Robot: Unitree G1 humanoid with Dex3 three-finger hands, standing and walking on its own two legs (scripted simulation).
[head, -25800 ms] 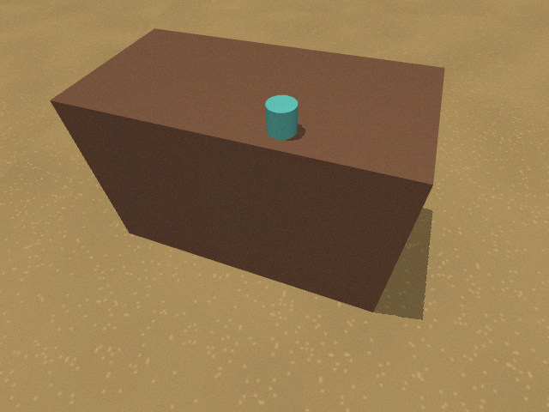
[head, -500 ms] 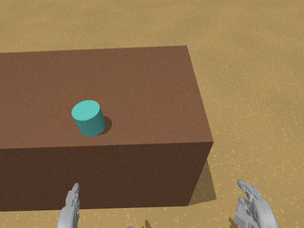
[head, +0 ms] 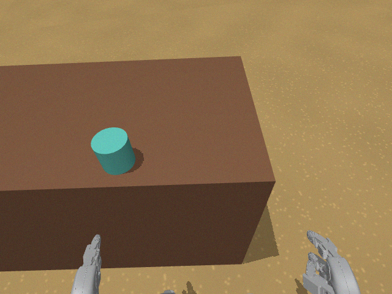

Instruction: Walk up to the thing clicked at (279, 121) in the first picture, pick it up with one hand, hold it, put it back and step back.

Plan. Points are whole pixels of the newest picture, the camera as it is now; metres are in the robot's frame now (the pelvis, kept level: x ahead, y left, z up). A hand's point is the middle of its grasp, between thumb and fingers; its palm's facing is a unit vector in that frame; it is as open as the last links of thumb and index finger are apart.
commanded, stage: home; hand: left
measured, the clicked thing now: (114, 151) +0.45 +0.23 +0.03
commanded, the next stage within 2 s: stand in 0.58 s
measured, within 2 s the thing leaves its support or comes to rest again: neither
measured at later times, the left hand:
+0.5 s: hand out of the picture +0.16 +0.21 -0.07, palm faces -0.03 -0.93 -0.37, open 17.6 cm
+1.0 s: hand out of the picture +0.04 +0.25 -0.11, palm faces -0.01 -0.94 -0.35, open 12.5 cm
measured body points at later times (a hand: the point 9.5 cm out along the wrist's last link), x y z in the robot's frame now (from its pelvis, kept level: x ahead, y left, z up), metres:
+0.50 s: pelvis +0.00 +0.00 +0.01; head +0.02 +0.00 +0.46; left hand +0.16 +0.25 -0.05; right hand +0.15 -0.25 -0.09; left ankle +0.03 +0.13 -0.68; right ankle +0.00 -0.14 -0.68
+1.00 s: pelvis +0.00 +0.00 +0.04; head +0.00 +0.00 +0.49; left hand +0.04 +0.30 -0.08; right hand +0.08 -0.29 -0.08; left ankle +0.03 +0.13 -0.68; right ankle +0.00 -0.14 -0.68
